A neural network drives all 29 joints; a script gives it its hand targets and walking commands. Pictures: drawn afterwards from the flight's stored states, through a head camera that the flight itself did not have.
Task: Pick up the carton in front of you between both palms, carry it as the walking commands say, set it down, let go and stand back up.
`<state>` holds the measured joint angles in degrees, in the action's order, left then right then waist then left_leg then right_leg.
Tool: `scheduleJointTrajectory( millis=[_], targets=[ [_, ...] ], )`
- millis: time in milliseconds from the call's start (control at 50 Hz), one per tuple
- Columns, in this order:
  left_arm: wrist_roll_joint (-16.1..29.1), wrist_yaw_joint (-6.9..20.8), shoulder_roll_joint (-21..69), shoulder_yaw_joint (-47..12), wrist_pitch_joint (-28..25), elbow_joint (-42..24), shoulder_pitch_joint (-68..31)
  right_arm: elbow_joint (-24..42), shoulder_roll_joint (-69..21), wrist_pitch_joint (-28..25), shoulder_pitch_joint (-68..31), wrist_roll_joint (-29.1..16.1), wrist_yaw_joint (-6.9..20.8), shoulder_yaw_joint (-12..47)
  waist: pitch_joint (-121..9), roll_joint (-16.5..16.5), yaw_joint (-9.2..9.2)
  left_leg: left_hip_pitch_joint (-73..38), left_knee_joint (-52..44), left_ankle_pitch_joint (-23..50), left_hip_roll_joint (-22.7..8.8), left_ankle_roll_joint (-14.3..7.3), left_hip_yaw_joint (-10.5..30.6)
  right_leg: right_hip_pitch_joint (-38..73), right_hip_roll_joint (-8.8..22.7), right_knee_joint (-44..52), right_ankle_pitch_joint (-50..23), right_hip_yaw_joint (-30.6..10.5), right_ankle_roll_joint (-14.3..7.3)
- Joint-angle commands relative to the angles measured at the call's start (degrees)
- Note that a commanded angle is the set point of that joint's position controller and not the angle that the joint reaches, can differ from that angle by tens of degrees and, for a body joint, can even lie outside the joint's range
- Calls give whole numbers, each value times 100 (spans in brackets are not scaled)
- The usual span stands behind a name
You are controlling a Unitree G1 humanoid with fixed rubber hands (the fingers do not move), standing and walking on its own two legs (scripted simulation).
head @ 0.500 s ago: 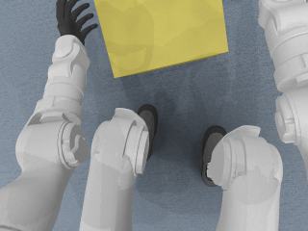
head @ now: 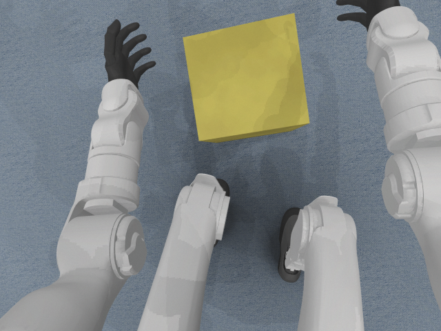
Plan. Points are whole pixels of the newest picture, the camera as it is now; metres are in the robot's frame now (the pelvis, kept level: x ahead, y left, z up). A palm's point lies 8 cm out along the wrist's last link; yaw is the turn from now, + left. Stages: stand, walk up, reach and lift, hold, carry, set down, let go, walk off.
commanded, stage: set down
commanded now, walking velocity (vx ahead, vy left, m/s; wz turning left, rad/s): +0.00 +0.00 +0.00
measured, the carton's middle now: (246, 92) +0.50 +0.06 -0.34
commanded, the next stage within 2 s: let go in 0.52 s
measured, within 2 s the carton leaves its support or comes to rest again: neither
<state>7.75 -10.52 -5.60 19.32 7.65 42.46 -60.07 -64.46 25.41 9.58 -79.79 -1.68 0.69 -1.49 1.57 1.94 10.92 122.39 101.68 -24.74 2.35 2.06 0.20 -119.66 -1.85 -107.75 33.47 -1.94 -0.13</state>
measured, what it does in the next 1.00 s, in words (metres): rises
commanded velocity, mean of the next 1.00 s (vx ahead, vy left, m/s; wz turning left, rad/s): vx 0.00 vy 0.00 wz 0.00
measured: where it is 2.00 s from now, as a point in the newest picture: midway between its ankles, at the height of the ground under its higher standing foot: (250, 241)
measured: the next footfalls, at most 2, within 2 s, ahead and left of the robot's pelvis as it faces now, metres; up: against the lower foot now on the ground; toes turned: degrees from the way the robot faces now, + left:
none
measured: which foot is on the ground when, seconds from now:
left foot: down 0.00-1.00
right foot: down 0.00-1.00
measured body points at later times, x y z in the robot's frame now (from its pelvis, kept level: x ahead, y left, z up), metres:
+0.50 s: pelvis +0.03 -0.01 +0.13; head +0.32 -0.01 +0.47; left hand +0.47 +0.25 +0.03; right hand +0.59 -0.13 +0.03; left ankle +0.13 +0.12 -0.43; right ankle +0.08 -0.12 -0.43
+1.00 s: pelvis +0.08 +0.02 +0.25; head +0.28 +0.00 +0.66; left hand +0.38 +0.25 +0.16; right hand +0.44 -0.18 +0.14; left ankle +0.13 +0.12 -0.43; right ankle +0.08 -0.12 -0.43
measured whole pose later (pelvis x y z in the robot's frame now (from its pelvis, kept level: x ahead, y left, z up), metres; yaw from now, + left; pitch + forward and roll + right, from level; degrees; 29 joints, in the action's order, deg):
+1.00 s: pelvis +0.08 +0.02 +0.25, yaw -4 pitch +29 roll -1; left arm -0.8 6.8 -9.7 8.6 4.0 28.4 -13.2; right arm -33.0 7.1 6.0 -22.6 6.8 -5.9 -10.8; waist -3.2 -1.2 7.4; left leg 59.4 45.7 -15.0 0.7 -0.6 0.5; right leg -56.1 -2.6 -46.7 19.3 -4.4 1.2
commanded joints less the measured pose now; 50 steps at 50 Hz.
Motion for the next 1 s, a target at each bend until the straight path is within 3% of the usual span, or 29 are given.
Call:
scheduleJointTrajectory(
  millis=[0, 100, 180, 480, 540, 620, 720, 840, 900, 980],
  targets=[
    [-85, 27, -572, 158, -52, -785, -714, 819, 483, -45, -1482, 110, 18, -86, -6144, 852, 336, -3844, -999, 1781, 149, 324, -665, 2940, -247, 1374, -1006, 256, -72],
    [-81, 107, -689, 247, 98, -1251, -435, 1393, 387, 159, -1448, 176, 4, -50, -6684, 1264, 405, -3897, -1440, 1970, 161, 267, -768, 4085, -269, 1825, -1508, 249, 38],
    [-65, 207, -682, 249, 216, -1414, -251, 1575, 311, 289, -1289, 236, 28, -113, -6689, 1368, 377, -3994, -1821, 2038, 166, 233, -783, 4604, -267, 2235, -1737, 229, 80],
    [-488, 494, -446, 436, 137, -1282, 286, 1290, 43, 212, -514, 547, 263, -577, -6008, 911, 305, -5120, -3492, 2518, 132, 276, -710, 5499, -299, 3957, -2293, 82, 62],
    [-613, 573, -360, 437, 72, -1227, 438, 1223, -61, 154, -247, 663, 271, -720, -5902, 835, 221, -5410, -3782, 2538, 118, 268, -678, 5669, -296, 4298, -2340, 77, 70],
    [-856, 787, -334, 382, -36, -1333, 1138, 1479, -392, 65, 624, 899, 132, -940, -6265, 746, 138, -6091, -4116, 2920, 118, 229, -664, 6325, -311, 4700, -2903, 74, 117],
    [-1108, 1202, -516, 94, -184, -1676, 2280, 2455, -1057, -67, 2113, 1096, -298, -1155, -6324, 644, 7, -6994, -4568, 3217, 123, 79, -581, 7138, -303, 5256, -3594, 11, 196],
    [-1084, 1634, -851, -473, -296, -1929, 3479, 3637, -1479, -263, 3621, 1024, -722, -1058, -4948, 282, -129, -8415, -5257, 2824, 36, -59, -346, 7168, -297, 6203, -2452, 117, 214],
    [-944, 1744, -914, -770, -399, -1898, 4155, 3852, -1507, -389, 4344, 938, -742, -994, -4176, 136, -188, -9009, -5616, 2579, -26, -81, -187, 7248, -266, 6575, -1952, 158, 187],
    [-730, 1752, -962, -1208, -546, -1986, 5017, 3847, -1444, -601, 5317, 758, -619, -875, -3519, -73, -270, -9810, -6001, 2702, -102, -59, 39, 7558, -229, 6872, -1856, 157, 134]
  ],
)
